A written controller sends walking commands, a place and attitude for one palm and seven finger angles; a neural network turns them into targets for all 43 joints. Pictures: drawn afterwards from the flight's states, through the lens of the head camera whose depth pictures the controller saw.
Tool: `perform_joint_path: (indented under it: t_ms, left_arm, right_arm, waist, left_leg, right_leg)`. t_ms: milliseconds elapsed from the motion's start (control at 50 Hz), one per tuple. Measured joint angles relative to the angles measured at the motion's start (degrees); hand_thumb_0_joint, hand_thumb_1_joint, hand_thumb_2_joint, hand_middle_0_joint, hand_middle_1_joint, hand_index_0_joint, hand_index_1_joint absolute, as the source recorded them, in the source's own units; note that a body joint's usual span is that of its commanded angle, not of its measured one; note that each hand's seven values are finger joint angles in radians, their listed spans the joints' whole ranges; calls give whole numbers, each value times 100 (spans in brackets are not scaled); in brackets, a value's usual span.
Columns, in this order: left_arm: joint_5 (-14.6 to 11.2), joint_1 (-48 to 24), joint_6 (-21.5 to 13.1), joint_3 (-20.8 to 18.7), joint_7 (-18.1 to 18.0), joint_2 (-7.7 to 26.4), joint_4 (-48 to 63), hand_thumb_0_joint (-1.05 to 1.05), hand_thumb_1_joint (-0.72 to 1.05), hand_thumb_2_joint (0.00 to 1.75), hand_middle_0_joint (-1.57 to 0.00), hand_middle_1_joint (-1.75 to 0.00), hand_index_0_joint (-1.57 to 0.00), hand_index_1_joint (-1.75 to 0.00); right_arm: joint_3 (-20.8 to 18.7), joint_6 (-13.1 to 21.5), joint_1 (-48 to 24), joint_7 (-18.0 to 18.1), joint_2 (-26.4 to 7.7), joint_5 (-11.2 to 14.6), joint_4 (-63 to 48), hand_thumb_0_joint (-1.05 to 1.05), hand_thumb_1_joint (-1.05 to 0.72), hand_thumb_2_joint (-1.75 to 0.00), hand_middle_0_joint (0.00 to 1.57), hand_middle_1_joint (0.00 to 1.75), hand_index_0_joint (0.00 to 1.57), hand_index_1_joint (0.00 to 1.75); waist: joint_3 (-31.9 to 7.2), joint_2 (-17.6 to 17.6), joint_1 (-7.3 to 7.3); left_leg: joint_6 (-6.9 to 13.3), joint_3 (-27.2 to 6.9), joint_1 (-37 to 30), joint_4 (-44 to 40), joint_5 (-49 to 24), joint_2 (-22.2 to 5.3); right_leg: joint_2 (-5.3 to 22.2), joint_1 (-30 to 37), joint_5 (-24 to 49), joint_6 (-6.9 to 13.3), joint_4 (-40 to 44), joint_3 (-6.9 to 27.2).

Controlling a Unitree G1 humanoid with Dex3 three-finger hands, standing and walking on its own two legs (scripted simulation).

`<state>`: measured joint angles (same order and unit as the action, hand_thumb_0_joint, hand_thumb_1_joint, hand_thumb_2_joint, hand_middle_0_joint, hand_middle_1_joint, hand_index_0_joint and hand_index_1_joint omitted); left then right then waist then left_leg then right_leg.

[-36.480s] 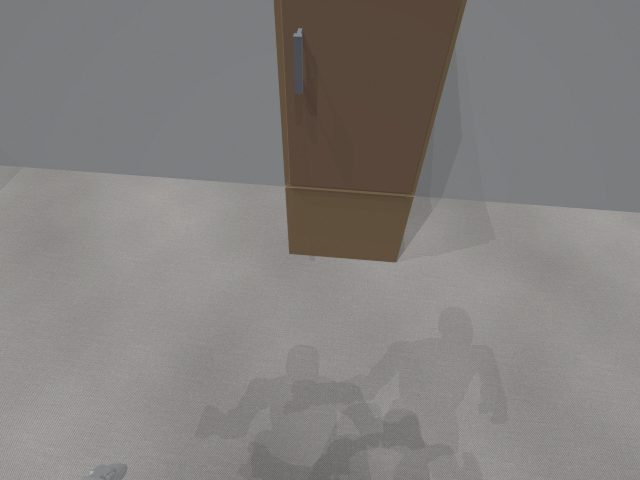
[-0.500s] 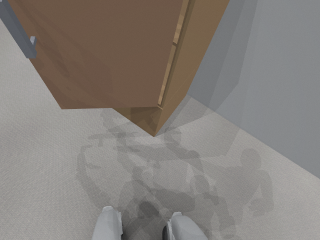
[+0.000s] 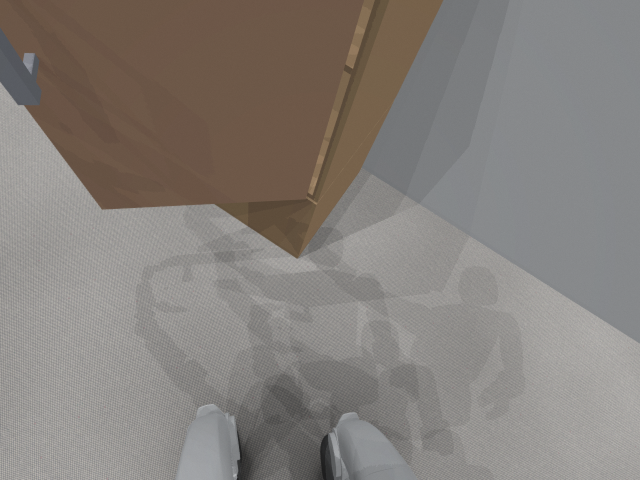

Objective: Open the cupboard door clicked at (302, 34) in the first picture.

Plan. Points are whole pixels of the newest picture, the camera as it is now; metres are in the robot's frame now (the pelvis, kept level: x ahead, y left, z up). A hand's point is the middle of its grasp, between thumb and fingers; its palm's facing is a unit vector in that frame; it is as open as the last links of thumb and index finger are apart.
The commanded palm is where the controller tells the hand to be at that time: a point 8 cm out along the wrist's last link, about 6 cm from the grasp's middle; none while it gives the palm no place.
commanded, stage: move the hooked fingers beside the handle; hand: left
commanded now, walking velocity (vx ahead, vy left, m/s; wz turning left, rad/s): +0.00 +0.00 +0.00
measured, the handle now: out of the picture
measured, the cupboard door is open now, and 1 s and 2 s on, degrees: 41 41 41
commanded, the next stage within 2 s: slide the fingers in behind the handle in 0.62 s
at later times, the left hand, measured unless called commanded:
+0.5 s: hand out of the picture +0.50 +0.34 +0.13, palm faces +0.08 -1.00 +0.01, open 14.0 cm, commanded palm +0.50 +0.37 +0.12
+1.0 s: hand out of the picture +0.51 +0.32 +0.12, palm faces +0.05 -1.00 +0.01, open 14.0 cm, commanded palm +0.51 +0.35 +0.12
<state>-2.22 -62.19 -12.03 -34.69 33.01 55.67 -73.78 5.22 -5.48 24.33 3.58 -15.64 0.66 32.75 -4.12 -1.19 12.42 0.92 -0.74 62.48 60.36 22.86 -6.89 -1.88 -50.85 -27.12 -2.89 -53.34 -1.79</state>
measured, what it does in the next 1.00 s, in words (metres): stands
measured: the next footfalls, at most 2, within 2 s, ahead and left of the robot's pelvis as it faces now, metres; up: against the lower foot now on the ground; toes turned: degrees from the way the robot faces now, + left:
none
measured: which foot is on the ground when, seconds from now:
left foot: down 0.00-1.00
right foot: down 0.00-1.00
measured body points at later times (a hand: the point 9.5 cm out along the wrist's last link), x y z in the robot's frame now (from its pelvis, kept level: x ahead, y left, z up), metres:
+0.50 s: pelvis +0.00 -0.01 +0.00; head +0.15 +0.05 +0.42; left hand +0.49 +0.39 +0.13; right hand +0.02 -0.28 -0.09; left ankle +0.04 +0.11 -0.67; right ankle -0.02 -0.17 -0.67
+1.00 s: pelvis -0.01 +0.00 -0.01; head +0.15 +0.05 +0.41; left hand +0.50 +0.38 +0.12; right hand -0.02 -0.27 -0.09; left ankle +0.04 +0.11 -0.67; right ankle -0.02 -0.17 -0.67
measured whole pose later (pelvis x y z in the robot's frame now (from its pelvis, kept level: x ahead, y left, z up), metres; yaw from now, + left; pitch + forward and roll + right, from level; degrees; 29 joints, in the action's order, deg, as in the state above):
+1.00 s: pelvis -0.01 +0.00 -0.01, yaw +0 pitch +24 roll -7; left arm -2.8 -64.2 -12.0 -31.0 32.2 54.8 -75.1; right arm 5.5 -4.6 24.2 3.8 -16.0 0.9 33.3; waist -4.2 -1.4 12.6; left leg 0.7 -2.0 64.2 62.0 22.8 -6.8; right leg -2.2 -52.1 -27.4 -2.7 -55.0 -2.7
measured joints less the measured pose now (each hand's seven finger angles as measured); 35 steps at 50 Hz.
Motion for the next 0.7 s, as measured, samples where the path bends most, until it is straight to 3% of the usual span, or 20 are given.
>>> perform_joint_path:
  t_ms: [260,420,700]
  left_arm:
    - [-201,92,-76,333,68,-146,-87,-2,-50,30,-30,-120,-30,-120]
    - [-157,41,-143,371,13,-169,-169,-2,-50,30,-30,-120,-30,-120]
    - [-61,-272,-86,278,123,252,-423,-2,-50,30,-30,-120,-30,-120]
  right_arm:
    - [-43,-36,-74,-13,-84,37,-4,0,-90,-90,20,30,21,30]
    - [-44,7,-224,28,-150,44,-54,0,-90,-90,20,30,21,30]
    - [76,45,-172,108,-113,80,2,0,-90,-90,20,30,21,30]
  waist:
    - [-59,27,-120]
    - [-21,43,-115]
    - [41,-16,-12]
  left_leg:
    - [-16,-77,-195,-64,-2,56]
    - [-39,-123,-128,9,-17,48]
    - [-58,-176,145,195,-2,-13]
  right_leg:
    - [33,246,-24,18,83,-83]
    - [16,175,-43,33,-27,-115]
    - [-53,-98,-60,52,-215,-135]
